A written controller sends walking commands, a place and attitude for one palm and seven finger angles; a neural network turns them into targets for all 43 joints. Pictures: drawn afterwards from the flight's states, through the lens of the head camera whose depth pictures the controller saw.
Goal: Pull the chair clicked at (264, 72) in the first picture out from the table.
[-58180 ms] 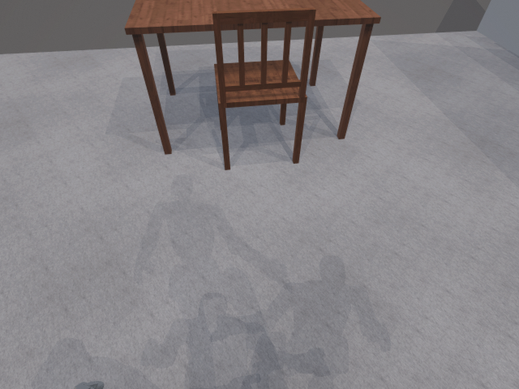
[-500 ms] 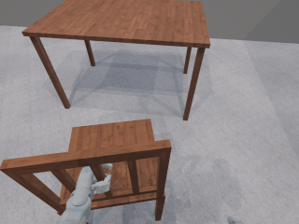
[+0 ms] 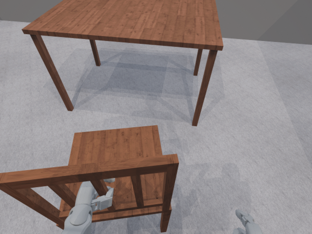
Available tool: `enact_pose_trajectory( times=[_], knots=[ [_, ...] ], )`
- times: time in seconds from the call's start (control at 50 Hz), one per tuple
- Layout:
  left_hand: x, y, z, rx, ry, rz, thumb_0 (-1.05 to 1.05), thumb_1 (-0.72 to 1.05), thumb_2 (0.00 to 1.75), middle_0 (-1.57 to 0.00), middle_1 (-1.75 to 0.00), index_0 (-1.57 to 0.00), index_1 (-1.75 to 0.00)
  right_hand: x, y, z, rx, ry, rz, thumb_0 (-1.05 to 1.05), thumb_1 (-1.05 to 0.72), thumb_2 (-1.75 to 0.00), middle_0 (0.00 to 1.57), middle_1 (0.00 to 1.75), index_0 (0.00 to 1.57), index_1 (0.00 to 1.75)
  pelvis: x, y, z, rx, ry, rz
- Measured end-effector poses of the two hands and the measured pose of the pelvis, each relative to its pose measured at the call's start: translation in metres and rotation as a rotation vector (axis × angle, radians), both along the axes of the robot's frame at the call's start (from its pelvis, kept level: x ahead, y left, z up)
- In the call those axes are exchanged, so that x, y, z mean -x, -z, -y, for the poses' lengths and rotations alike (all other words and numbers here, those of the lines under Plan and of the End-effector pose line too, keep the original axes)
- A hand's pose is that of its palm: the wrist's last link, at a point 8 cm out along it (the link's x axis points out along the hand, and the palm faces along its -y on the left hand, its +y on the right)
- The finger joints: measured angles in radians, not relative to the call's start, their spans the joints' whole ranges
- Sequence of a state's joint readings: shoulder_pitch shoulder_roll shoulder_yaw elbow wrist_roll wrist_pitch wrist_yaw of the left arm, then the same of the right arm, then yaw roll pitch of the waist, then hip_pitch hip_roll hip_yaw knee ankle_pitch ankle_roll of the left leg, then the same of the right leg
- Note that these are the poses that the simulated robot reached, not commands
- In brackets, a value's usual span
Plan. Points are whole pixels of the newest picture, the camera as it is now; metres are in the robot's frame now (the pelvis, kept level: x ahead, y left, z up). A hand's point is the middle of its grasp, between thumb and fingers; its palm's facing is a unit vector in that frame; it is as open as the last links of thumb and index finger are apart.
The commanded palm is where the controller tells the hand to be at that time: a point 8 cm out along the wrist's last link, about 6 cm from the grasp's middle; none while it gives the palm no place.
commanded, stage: open the thumb and straighten the fingers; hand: left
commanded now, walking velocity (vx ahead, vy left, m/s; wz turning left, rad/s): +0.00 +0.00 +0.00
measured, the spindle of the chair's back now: (104, 194) +0.25 +0.18 -0.12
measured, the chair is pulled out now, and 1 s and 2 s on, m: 0.68 0.68 0.68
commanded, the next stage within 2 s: draw the fingers out of the gap in 0.72 s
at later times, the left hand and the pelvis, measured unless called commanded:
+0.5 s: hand (104, 193) +0.24 +0.17 -0.08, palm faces +0.07 -0.98 -0.17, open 14.6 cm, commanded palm +0.22 +0.22 -0.05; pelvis +0.02 +0.01 -0.04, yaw +2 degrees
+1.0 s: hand (98, 203) +0.21 +0.18 -0.08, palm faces +0.08 -0.98 -0.17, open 17.5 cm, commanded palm +0.18 +0.23 -0.05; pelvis +0.03 +0.01 -0.05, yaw +2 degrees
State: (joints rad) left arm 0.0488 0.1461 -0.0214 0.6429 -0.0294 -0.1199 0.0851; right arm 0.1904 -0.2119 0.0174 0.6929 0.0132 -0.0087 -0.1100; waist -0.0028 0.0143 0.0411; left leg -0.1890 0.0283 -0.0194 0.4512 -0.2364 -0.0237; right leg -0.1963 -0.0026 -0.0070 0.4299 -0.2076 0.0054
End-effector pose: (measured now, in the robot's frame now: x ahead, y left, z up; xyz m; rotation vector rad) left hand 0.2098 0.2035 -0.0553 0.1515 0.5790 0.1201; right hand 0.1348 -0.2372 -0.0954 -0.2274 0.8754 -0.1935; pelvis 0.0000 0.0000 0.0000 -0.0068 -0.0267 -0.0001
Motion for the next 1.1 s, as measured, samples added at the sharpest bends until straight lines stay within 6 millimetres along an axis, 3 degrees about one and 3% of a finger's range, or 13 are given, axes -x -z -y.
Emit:
enact_pose_trajectory(
  times=[0.14, 0.28, 0.38, 0.48, 0.64, 0.74, 0.9, 1.1],
  knots=[
    [-0.007, 0.001, -0.004, 0.032, 0.014, 0.027, 0.05, 0.51, 0.73, -0.34, -1.3, -0.5, -1.45, -0.004, 0.004, 0.006, -0.037, 0.002, 0.047, 0.01, -0.9, -0.9, 0.2, 0.3, 0.2, 0.3, -0.001, 0.012, 0.0, -0.004, -0.022, -0.081],
    [-0.013, 0.002, -0.01, 0.016, 0.021, 0.023, 0.02, 0.02, 0.48, -0.43, -1.36, -0.48, -1.41, -0.015, 0.015, 0.011, -0.016, -0.006, 0.088, 0.01, -0.9, -0.9, 0.2, 0.3, 0.2, 0.3, -0.006, 0.027, -0.004, -0.004, -0.02, -0.144],
    [-0.013, 0.002, -0.014, 0.007, 0.003, 0.003, 0.01, -0.29, 0.32, -0.4, -1.2, -0.42, -1.22, -0.026, 0.021, 0.007, -0.017, -0.015, 0.118, 0.01, -0.9, -0.9, 0.2, 0.3, 0.2, 0.29, -0.013, 0.033, -0.006, -0.002, -0.022, -0.172],
    [-0.01, 0.002, -0.014, 0.009, 0.0, -0.006, 0.0, -0.45, 0.24, -0.32, -0.93, -0.32, -0.94, -0.037, 0.024, 0.0, -0.021, -0.034, 0.145, 0.01, -0.9, -0.9, 0.2, 0.3, 0.2, 0.3, -0.019, 0.038, -0.007, 0.002, -0.03, -0.188],
    [-0.007, 0.003, -0.02, 0.003, -0.015, -0.016, -0.01, -0.53, 0.21, -0.14, -0.4, -0.14, -0.4, -0.049, 0.026, -0.005, -0.014, -0.059, 0.162, 0.01, -0.9, -0.9, 0.2, 0.3, 0.2, 0.3, -0.024, 0.044, -0.006, 0.008, -0.041, -0.205],
    [-0.005, 0.004, -0.023, 0.006, -0.011, -0.017, -0.01, -0.54, 0.2, -0.06, -0.17, -0.06, -0.17, -0.051, 0.025, -0.004, -0.001, -0.061, 0.167, 0.01, -0.9, -0.9, 0.2, 0.3, 0.2, 0.3, -0.025, 0.047, -0.007, 0.014, -0.047, -0.211],
    [0.0, 0.006, -0.024, 0.009, -0.01, -0.025, -0.01, -0.54, 0.2, -0.02, -0.04, -0.02, -0.03, -0.047, 0.025, -0.002, 0.014, -0.046, 0.162, 0.01, -0.9, -0.9, 0.2, 0.3, 0.2, 0.3, -0.024, 0.049, -0.008, 0.017, -0.046, -0.218],
    [0.039, 0.004, -0.022, 0.007, -0.026, -0.052, -0.01, -0.54, 0.2, -0.01, -0.01, -0.01, 0.0, -0.051, 0.025, -0.01, 0.004, -0.031, 0.189, 0.01, -0.9, -0.9, 0.2, 0.3, 0.2, 0.3, -0.025, 0.053, -0.011, 0.023, -0.049, -0.224]
  ],
)
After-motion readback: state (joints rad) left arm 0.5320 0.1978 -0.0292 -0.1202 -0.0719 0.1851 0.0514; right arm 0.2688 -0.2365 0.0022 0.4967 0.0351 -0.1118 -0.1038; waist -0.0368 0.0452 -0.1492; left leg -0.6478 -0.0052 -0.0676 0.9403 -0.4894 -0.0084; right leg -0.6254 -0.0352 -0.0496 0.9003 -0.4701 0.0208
